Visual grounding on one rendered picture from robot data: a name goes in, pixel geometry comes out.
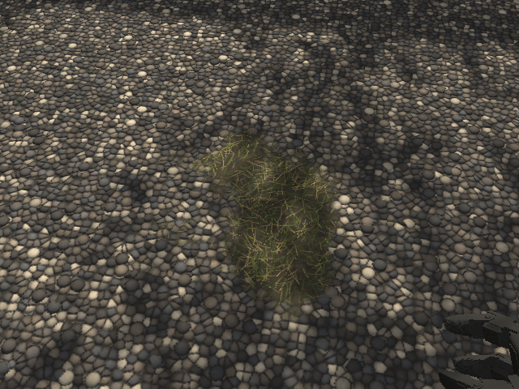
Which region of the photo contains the right robot hand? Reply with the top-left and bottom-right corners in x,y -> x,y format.
439,310 -> 519,389

